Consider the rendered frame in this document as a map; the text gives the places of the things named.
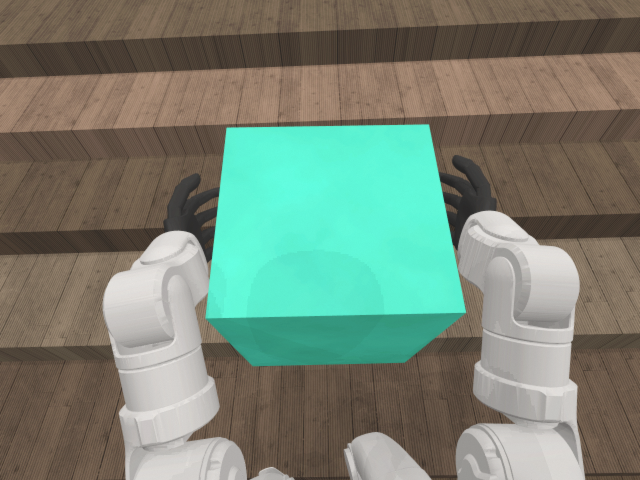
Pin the right robot hand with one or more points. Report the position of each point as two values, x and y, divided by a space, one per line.
476 194

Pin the carton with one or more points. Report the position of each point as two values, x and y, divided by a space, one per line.
332 245

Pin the left robot hand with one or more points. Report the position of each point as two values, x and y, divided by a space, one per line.
181 212

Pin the robot left forearm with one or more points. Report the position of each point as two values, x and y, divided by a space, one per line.
150 315

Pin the robot right forearm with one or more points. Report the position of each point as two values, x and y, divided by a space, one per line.
530 292

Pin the right robot thigh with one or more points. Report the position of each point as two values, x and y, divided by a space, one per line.
375 456

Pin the robot right upper arm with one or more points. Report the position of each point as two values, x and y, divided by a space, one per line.
510 452

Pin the robot left upper arm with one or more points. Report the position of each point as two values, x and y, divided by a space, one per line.
206 459

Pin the robot left shin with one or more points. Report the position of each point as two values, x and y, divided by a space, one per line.
270 470

